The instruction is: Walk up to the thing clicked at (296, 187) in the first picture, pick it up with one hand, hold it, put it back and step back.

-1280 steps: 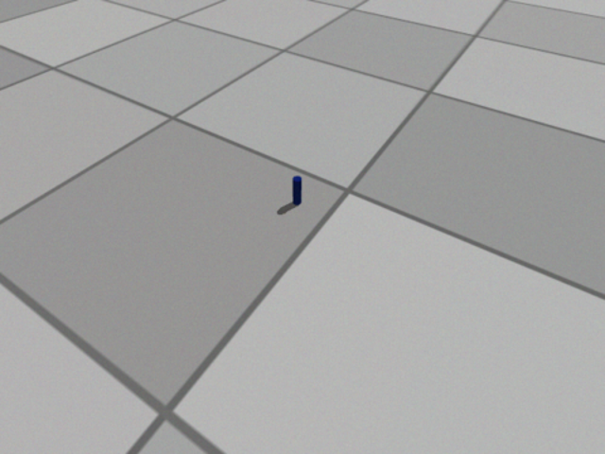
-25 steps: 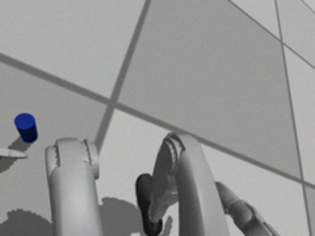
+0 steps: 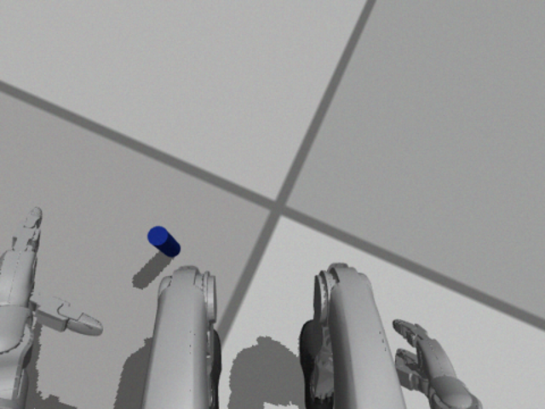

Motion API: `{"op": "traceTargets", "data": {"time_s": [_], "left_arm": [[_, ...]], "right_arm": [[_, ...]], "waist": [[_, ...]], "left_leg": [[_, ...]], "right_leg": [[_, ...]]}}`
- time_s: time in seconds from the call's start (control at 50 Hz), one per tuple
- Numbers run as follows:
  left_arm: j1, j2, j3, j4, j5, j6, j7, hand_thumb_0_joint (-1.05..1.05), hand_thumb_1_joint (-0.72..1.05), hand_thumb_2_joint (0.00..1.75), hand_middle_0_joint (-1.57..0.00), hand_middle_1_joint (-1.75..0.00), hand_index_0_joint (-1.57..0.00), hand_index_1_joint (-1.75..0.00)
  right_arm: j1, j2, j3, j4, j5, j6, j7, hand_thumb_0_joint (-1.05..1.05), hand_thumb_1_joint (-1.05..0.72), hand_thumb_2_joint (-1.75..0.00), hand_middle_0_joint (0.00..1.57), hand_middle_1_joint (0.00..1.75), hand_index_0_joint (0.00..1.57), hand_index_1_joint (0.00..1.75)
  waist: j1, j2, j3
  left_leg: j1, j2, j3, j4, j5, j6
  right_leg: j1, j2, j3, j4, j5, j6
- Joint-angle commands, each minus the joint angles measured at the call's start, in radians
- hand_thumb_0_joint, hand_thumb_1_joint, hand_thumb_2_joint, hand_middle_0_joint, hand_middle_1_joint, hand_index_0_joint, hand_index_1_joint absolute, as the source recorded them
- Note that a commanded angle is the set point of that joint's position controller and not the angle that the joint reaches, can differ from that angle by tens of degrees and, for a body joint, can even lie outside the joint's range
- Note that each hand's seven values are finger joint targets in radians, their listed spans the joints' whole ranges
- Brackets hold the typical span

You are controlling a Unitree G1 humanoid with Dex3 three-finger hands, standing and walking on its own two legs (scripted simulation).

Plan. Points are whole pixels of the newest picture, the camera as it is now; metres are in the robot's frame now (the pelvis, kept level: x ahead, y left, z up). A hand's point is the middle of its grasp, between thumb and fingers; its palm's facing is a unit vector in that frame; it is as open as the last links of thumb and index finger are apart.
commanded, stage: home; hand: left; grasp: from the side
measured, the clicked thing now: (165, 243) +0.40 +0.23 -0.36
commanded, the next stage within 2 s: none
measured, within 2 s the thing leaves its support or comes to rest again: neither
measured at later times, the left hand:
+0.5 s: hand (7, 302) +0.26 +0.22 +0.13, palm faces +0.17 -0.92 -0.35, open 17.2 cm
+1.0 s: hand out of the picture +0.23 +0.20 +0.23, palm faces +0.18 -0.94 -0.30, open 17.5 cm
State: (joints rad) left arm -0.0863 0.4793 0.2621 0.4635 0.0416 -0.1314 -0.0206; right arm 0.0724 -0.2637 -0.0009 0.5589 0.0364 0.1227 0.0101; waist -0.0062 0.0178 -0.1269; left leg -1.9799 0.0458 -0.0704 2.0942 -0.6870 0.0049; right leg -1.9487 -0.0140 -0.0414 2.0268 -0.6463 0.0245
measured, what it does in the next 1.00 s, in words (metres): rises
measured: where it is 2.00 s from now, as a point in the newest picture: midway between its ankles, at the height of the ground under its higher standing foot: (262, 390)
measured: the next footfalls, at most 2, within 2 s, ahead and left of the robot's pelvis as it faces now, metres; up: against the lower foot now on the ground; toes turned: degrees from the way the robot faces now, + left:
none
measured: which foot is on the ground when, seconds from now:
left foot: down 0.00-1.00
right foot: down 0.00-1.00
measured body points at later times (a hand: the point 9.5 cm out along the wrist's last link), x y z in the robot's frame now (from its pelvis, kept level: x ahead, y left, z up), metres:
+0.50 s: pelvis +0.06 -0.01 +0.22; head +0.14 +0.02 +0.67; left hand +0.25 +0.27 +0.15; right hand +0.25 -0.25 +0.14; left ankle +0.08 +0.12 -0.40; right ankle +0.10 -0.13 -0.40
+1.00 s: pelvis +0.08 +0.00 +0.29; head +0.10 +0.01 +0.74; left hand +0.22 +0.25 +0.25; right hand +0.27 -0.21 +0.22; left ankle +0.08 +0.12 -0.40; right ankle +0.10 -0.13 -0.40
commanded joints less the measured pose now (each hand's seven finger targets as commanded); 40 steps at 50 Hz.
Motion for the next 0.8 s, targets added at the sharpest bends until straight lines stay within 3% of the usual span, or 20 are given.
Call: {"op": "traceTargets", "data": {"time_s": [0.0,0.04,0.1,0.14,0.2,0.22,0.32,0.34,0.48,0.62,0.68,0.78], "left_arm": [[-0.046,0.264,0.121,-0.298,-0.014,0.042,0.082,0.00,-0.51,0.08,-0.05,-0.06,-0.05,-0.06],[0.015,0.223,0.107,-0.285,-0.018,0.078,0.105,0.00,-0.50,0.09,-0.06,-0.06,-0.06,-0.06],[0.074,0.141,0.060,-0.266,-0.023,0.117,0.128,0.00,-0.47,0.10,-0.06,-0.07,-0.06,-0.07],[0.127,0.074,0.006,-0.258,-0.025,0.147,0.136,0.00,-0.49,0.09,-0.06,-0.06,-0.06,-0.06],[0.154,0.026,-0.037,-0.275,-0.030,0.189,0.150,0.00,-0.50,0.09,-0.06,-0.06,-0.05,-0.06],[0.180,0.018,-0.039,-0.278,-0.035,0.203,0.156,0.00,-0.48,0.09,-0.06,-0.06,-0.06,-0.07],[0.221,-0.008,-0.068,-0.323,-0.036,0.258,0.185,0.00,-0.50,0.08,-0.05,-0.06,-0.05,-0.06],[0.241,-0.016,-0.078,-0.339,-0.038,0.269,0.190,0.00,-0.49,0.09,-0.06,-0.06,-0.06,-0.06],[0.351,-0.092,-0.163,-0.491,-0.047,0.345,0.216,0.00,-0.54,0.06,-0.05,-0.06,-0.05,-0.06],[0.476,-0.139,-0.224,-0.651,-0.052,0.395,0.226,0.00,-0.55,0.05,-0.05,-0.05,-0.05,-0.05],[0.534,-0.170,-0.246,-0.657,-0.050,0.401,0.217,0.00,-0.59,0.03,-0.05,-0.05,-0.04,-0.05],[0.569,-0.158,-0.226,-0.699,-0.047,0.391,0.203,0.00,-0.57,0.04,-0.05,-0.05,-0.05,-0.05]], "right_arm": [[0.075,-0.177,-0.090,-0.145,0.015,-0.050,-0.061,0.00,-0.90,-0.90,0.20,0.30,0.20,0.30],[0.072,-0.152,-0.083,-0.148,0.014,-0.059,-0.079,0.00,-0.90,-0.90,0.20,0.30,0.20,0.30],[0.077,-0.125,-0.073,-0.144,0.013,-0.082,-0.106,0.00,-0.90,-0.90,0.20,0.30,0.20,0.30],[0.086,-0.116,-0.071,-0.143,0.012,-0.098,-0.119,0.00,-0.90,-0.90,0.20,0.30,0.20,0.30],[0.110,-0.113,-0.068,-0.140,0.009,-0.122,-0.131,0.00,-0.90,-0.90,0.20,0.30,0.20,0.30],[0.111,-0.109,-0.063,-0.145,0.010,-0.130,-0.135,0.00,-0.90,-0.90,0.20,0.30,0.20,0.30],[0.126,-0.102,-0.055,-0.157,0.011,-0.159,-0.155,0.00,-0.90,-0.90,0.20,0.30,0.20,0.30],[0.125,-0.100,-0.052,-0.158,0.010,-0.164,-0.159,0.00,-0.90,-0.90,0.20,0.30,0.20,0.30],[0.155,-0.080,-0.033,-0.189,0.006,-0.191,-0.195,0.00,-0.90,-0.90,0.20,0.30,0.20,0.30],[0.155,-0.060,-0.016,-0.231,-0.002,-0.226,-0.220,0.00,-0.90,-0.90,0.20,0.30,0.20,0.30],[0.157,-0.056,-0.013,-0.233,-0.011,-0.242,-0.222,0.00,-0.90,-0.90,0.20,0.30,0.20,0.30],[0.149,-0.058,-0.014,-0.251,-0.015,-0.261,-0.214,0.00,-0.90,-0.90,0.20,0.30,0.20,0.30]], "waist": [[-0.011,0.033,-0.651],[-0.015,0.011,-0.627],[-0.016,0.011,-0.553],[-0.022,0.019,-0.509],[-0.041,0.027,-0.462],[-0.029,0.018,-0.447],[-0.036,0.037,-0.387],[-0.025,0.036,-0.380],[-0.028,0.093,-0.270],[-0.025,0.060,-0.151],[-0.026,0.025,-0.088],[-0.016,-0.002,-0.061]], "left_leg": [[0.531,-0.028,0.036,-0.430,0.097,0.034],[0.559,-0.030,0.050,-0.468,0.129,0.038],[0.616,-0.031,0.064,-0.538,0.159,0.037],[0.679,-0.028,0.070,-0.588,0.194,0.034],[0.773,-0.028,0.071,-0.666,0.238,0.032],[0.805,-0.029,0.069,-0.700,0.242,0.029],[0.978,-0.028,0.062,-0.848,0.309,0.021],[1.017,-0.027,0.063,-0.876,0.316,0.018],[1.237,-0.027,0.057,-1.079,0.351,0.002],[1.342,-0.027,0.044,-1.212,0.377,0.001],[1.359,-0.019,0.030,-1.254,0.377,-0.002],[1.376,-0.025,0.038,-1.283,0.398,-0.001]], "right_leg": [[0.560,0.032,0.013,-0.414,0.091,-0.044],[0.653,0.028,0.036,-0.480,0.116,-0.037],[0.729,0.022,0.056,-0.567,0.138,-0.035],[0.775,0.021,0.059,-0.623,0.174,-0.037],[0.859,0.017,0.059,-0.713,0.231,-0.035],[0.893,0.015,0.056,-0.744,0.229,-0.034],[1.013,0.016,0.021,-0.862,0.290,-0.040],[1.032,0.016,0.016,-0.882,0.293,-0.040],[1.189,0.022,-0.003,-1.051,0.322,-0.038],[1.304,0.033,-0.031,-1.167,0.345,-0.035],[1.321,0.041,-0.045,-1.188,0.338,-0.035],[1.368,0.041,-0.045,-1.228,0.346,-0.032]]}}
